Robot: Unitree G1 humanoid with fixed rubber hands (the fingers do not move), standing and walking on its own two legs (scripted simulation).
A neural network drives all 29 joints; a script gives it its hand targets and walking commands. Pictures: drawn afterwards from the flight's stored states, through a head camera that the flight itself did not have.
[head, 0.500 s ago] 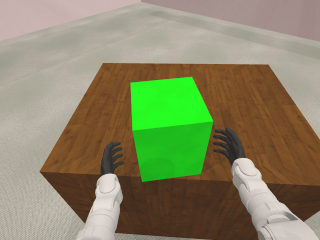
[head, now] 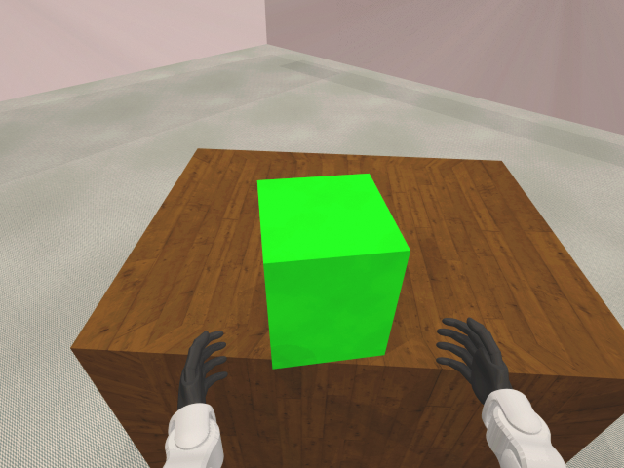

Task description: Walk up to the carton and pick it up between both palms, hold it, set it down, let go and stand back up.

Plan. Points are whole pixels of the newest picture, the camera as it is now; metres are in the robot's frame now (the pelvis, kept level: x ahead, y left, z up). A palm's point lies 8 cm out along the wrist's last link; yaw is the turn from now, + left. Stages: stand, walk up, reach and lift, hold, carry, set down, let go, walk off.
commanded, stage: set down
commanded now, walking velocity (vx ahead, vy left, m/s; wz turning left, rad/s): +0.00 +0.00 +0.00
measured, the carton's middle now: (321, 269) +0.47 +0.01 +0.02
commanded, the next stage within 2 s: let go in 1.86 s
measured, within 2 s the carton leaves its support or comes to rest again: neither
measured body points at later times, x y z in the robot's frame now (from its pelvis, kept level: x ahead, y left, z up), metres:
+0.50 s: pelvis +0.00 +0.00 +0.00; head -0.05 +0.02 +0.45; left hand +0.21 +0.19 -0.01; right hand +0.23 -0.22 +0.00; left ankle +0.01 +0.12 -0.74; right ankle +0.06 -0.12 -0.74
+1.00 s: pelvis +0.03 +0.01 +0.00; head +0.01 +0.03 +0.45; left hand +0.22 +0.19 -0.04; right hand +0.24 -0.21 -0.02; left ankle +0.01 +0.12 -0.74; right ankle +0.06 -0.12 -0.74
